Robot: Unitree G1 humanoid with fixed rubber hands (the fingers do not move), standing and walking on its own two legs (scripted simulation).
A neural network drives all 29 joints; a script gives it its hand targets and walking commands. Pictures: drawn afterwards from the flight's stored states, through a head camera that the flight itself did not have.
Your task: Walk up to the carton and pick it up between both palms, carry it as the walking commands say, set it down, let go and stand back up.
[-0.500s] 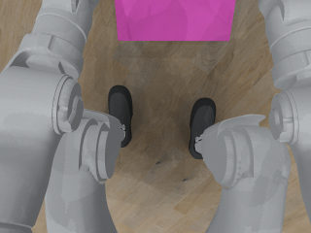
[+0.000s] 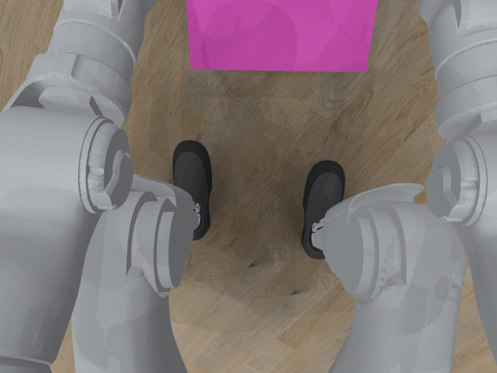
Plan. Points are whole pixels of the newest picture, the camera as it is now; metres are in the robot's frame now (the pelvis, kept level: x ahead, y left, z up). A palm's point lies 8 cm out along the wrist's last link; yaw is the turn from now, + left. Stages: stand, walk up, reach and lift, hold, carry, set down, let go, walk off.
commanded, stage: reach and lift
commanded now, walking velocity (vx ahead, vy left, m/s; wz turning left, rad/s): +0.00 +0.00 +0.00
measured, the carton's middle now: out of the picture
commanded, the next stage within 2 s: none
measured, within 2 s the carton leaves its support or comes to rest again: leaves its support in 0.40 s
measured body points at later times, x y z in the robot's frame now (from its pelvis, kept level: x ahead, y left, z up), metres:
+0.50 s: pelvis -0.01 +0.00 +0.00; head +0.38 -0.02 +0.21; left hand +0.57 +0.14 -0.19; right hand +0.55 -0.16 -0.22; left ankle +0.14 +0.14 -0.34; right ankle +0.11 -0.11 -0.34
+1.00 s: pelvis -0.02 +0.00 +0.00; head +0.35 -0.02 +0.24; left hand +0.57 +0.14 -0.14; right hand +0.56 -0.17 -0.16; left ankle +0.14 +0.14 -0.34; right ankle +0.11 -0.11 -0.34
